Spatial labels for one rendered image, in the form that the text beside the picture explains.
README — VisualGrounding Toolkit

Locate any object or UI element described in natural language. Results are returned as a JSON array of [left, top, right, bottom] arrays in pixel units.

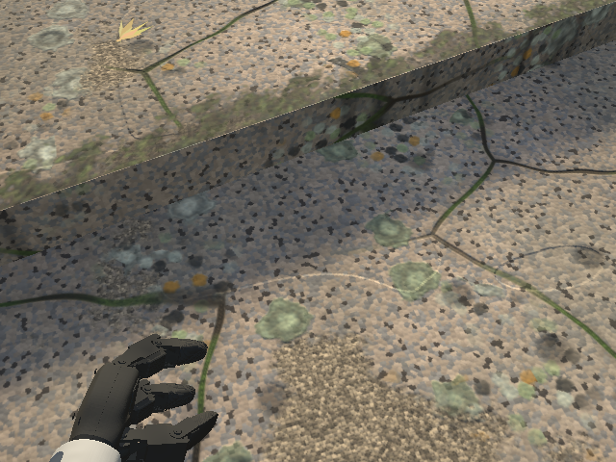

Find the left robot hand
[[69, 334, 218, 462]]

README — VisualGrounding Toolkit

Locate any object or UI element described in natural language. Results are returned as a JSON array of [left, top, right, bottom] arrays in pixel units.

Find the robot left forearm
[[49, 439, 121, 462]]

